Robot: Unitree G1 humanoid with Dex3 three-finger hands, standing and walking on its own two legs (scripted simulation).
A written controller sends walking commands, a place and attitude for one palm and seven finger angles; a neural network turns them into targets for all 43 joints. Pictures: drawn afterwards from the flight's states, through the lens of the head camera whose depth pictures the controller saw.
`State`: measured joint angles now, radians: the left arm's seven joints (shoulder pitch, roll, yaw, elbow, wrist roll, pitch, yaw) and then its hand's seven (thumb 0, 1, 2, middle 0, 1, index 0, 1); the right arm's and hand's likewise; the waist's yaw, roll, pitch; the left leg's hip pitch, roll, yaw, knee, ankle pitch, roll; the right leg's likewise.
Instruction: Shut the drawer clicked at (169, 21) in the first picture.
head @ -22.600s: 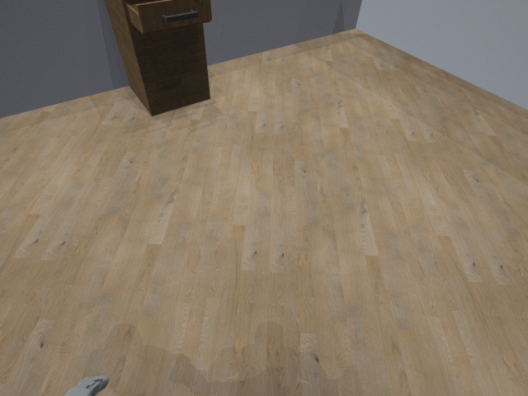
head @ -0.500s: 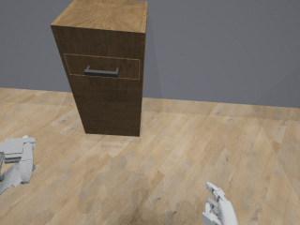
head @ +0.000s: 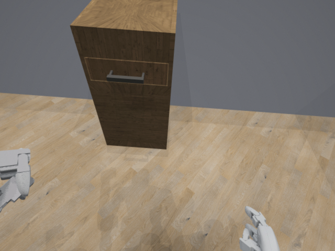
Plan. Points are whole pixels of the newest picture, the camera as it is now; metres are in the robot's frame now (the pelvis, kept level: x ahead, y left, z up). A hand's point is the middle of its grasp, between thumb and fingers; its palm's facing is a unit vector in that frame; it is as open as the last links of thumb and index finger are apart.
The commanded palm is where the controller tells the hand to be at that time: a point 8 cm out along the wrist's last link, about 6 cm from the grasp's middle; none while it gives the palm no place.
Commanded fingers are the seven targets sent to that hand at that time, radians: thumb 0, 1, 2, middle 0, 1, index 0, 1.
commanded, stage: stop stepping back and stand still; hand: left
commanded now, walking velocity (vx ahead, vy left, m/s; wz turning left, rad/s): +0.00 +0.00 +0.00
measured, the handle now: (126, 76) +0.87 +0.23 -0.12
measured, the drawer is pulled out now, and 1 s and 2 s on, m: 0.00 0.00 0.00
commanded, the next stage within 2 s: let the arm hang, fingers relaxed in 0.38 s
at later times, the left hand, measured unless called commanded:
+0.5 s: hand (16, 195) +0.18 +0.26 +0.15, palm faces +0.32 -0.82 -0.47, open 3.2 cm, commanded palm none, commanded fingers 0.00 0.90 0.90 -1.32 -1.51 -1.32 -1.51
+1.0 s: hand out of the picture -0.06 +0.23 -0.16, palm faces +0.02 -0.96 -0.28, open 4.6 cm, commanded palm none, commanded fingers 0.00 0.90 0.90 -0.32 -0.43 -0.32 -0.43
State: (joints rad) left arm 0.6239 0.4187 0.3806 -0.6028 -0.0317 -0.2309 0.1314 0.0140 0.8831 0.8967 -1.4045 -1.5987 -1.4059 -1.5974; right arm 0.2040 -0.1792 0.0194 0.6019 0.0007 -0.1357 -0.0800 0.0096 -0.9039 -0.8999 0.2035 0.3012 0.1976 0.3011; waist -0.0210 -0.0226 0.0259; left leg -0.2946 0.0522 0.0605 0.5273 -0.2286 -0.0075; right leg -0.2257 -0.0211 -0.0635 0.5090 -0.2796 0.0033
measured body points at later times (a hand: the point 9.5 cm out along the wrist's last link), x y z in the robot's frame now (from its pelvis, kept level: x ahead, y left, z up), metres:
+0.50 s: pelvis -0.01 +0.02 +0.00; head +0.00 +0.02 +0.45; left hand +0.16 +0.30 +0.18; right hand +0.16 -0.21 -0.08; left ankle +0.03 +0.12 -0.74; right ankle -0.01 -0.12 -0.74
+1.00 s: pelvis -0.03 +0.00 +0.00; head +0.00 +0.01 +0.45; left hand -0.06 +0.28 -0.14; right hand -0.01 -0.26 -0.14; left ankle +0.03 +0.12 -0.74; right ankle -0.01 -0.12 -0.74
